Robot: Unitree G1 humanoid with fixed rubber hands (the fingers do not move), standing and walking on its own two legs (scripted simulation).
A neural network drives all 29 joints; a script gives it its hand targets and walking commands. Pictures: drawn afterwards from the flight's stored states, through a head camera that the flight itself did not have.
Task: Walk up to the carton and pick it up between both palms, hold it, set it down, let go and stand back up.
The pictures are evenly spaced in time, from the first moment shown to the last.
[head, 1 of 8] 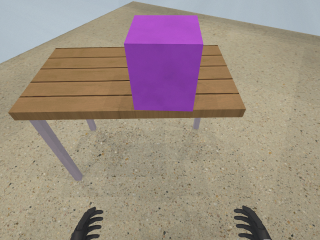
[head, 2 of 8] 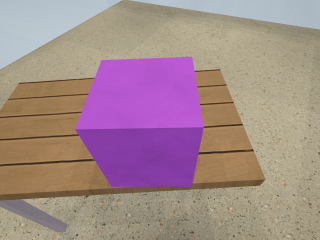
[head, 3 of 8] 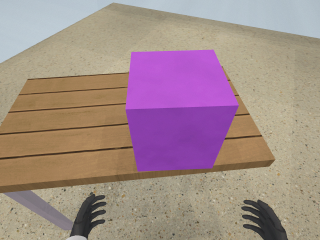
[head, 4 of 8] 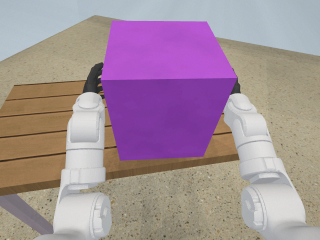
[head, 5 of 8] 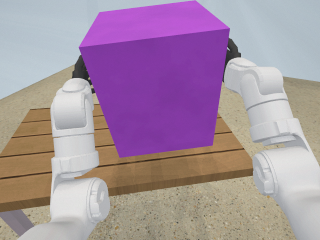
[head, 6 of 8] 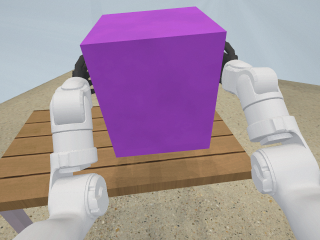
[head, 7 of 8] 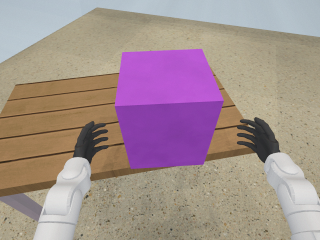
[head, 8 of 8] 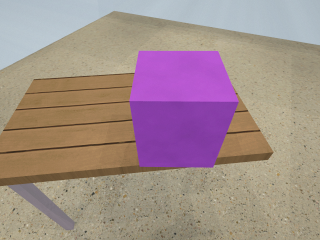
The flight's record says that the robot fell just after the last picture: no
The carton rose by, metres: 0.23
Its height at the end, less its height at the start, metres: +0.00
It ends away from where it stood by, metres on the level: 0.02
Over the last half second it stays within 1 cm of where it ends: yes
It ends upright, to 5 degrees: yes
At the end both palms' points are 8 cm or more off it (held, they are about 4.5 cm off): yes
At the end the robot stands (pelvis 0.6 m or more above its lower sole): yes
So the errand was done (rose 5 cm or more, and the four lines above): yes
